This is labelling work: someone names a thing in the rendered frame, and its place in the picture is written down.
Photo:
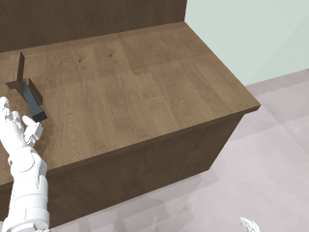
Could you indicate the right robot hand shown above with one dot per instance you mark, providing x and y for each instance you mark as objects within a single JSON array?
[{"x": 249, "y": 226}]

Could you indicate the tap lever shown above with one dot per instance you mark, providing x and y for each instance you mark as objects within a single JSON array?
[{"x": 36, "y": 111}]

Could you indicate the left robot hand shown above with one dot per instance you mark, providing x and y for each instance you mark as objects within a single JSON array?
[{"x": 12, "y": 133}]

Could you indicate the left robot forearm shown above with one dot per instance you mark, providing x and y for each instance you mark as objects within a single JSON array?
[{"x": 28, "y": 204}]

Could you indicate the counter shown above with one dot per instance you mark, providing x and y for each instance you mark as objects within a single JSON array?
[{"x": 135, "y": 100}]

